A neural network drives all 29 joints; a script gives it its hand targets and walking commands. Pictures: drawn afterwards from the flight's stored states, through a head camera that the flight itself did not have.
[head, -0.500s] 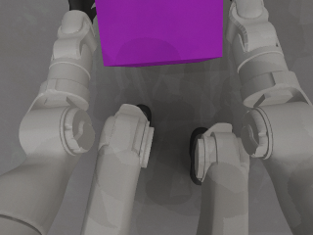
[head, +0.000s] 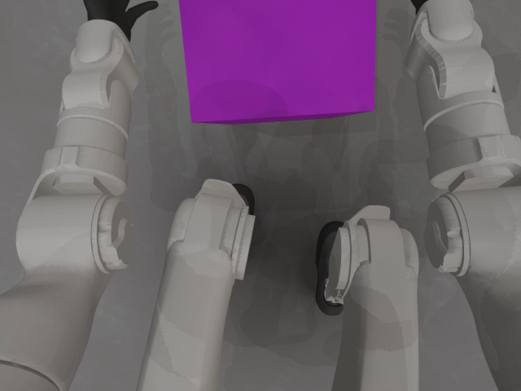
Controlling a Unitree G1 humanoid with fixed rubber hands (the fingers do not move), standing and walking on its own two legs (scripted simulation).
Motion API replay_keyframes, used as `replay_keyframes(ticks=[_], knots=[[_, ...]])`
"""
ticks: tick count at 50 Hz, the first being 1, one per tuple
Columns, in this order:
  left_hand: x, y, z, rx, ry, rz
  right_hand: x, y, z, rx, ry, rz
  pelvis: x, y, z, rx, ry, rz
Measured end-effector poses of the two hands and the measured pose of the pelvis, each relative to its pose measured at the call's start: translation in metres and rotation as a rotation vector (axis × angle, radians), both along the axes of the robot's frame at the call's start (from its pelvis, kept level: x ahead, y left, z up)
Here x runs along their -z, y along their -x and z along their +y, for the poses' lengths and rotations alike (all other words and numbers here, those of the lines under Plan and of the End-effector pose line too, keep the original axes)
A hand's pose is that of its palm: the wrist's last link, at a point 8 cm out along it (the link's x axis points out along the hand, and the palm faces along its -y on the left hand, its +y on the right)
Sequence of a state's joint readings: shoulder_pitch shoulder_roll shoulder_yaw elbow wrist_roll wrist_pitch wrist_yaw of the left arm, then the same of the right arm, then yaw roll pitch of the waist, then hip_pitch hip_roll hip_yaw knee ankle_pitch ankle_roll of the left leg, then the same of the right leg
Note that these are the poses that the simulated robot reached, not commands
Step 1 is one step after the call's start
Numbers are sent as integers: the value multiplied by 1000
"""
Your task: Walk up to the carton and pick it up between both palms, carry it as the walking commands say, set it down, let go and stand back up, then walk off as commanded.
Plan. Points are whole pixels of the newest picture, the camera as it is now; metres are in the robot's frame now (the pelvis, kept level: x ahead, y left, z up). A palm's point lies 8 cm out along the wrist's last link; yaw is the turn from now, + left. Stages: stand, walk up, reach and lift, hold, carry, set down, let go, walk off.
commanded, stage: set down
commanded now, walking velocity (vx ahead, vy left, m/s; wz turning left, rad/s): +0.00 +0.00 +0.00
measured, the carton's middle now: (276, 33) +0.53 +0.08 -0.25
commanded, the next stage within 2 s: let go in 1.16 s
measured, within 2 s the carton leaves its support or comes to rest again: neither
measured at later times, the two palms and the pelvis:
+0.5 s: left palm out of the picture +0.48 +0.28 +0.01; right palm out of the picture +0.57 -0.08 +0.01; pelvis +0.02 +0.00 +0.12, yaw +0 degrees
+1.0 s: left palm out of the picture +0.48 +0.29 +0.16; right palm out of the picture +0.57 -0.08 +0.16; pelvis +0.04 +0.01 +0.26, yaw +0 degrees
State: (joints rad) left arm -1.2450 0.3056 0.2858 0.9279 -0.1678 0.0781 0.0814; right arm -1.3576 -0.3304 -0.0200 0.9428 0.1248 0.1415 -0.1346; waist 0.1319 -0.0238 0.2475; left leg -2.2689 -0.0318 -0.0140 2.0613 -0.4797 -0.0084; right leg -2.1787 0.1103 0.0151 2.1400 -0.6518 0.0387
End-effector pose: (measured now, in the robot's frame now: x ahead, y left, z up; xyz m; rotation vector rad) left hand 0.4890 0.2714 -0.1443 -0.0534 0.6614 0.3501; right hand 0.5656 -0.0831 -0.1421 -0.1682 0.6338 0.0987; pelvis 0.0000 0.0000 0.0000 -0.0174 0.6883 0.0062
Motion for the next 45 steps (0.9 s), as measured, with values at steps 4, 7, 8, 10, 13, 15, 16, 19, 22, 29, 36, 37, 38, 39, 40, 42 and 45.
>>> replay_keyframes(ticks=[4,7,8,10,13,15,16,19,22,29,36,37,38,39,40,42,45], knots=[[-28,1,4,-9,0,-8,-29,-3,1,1,11,-1,-15,-2,0,-6,4,9],[-49,3,5,-13,0,-8,-50,-3,2,3,10,7,-29,-4,-1,-8,7,28],[-55,4,6,-14,0,-8,-56,-2,3,5,9,9,-34,-5,-1,-9,7,35],[-68,5,6,-14,0,-8,-69,-1,3,8,6,12,-44,-6,-1,-10,9,48],[-86,5,5,-14,0,-10,-87,0,3,14,1,13,-59,-8,-1,-11,10,66],[-98,5,5,-13,-1,-11,-99,0,3,18,-2,12,-69,-9,-1,-11,11,76],[-104,5,5,-13,-1,-11,-105,-1,3,20,-3,11,-74,-10,-1,-12,11,81],[-121,4,5,-11,-3,-13,-122,-1,1,23,-5,9,-89,-12,-1,-12,11,94],[-138,4,6,-8,-5,-14,-138,-2,0,24,-5,6,-104,-15,-1,-13,11,106],[-180,7,10,-2,-7,-18,-177,-2,-1,19,-5,5,-142,-23,0,-15,10,120],[-225,9,16,-2,-4,-28,-221,-1,0,11,-6,6,-182,-30,2,-18,10,115],[-232,9,16,-2,-4,-29,-227,-1,0,11,-6,6,-188,-31,2,-19,10,113],[-238,9,16,-2,-3,-31,-234,-2,0,10,-7,6,-193,-32,3,-19,11,111],[-245,9,17,-2,-2,-32,-240,-2,0,10,-8,6,-199,-33,3,-20,11,108],[-251,9,17,-2,-1,-34,-247,-2,0,9,-9,5,-205,-34,4,-20,11,105],[-263,8,17,-1,2,-37,-259,-2,1,9,-12,4,-216,-36,5,-21,11,100],[-281,7,17,0,4,-42,-278,-3,1,9,-16,2,-232,-39,7,-20,12,89]])
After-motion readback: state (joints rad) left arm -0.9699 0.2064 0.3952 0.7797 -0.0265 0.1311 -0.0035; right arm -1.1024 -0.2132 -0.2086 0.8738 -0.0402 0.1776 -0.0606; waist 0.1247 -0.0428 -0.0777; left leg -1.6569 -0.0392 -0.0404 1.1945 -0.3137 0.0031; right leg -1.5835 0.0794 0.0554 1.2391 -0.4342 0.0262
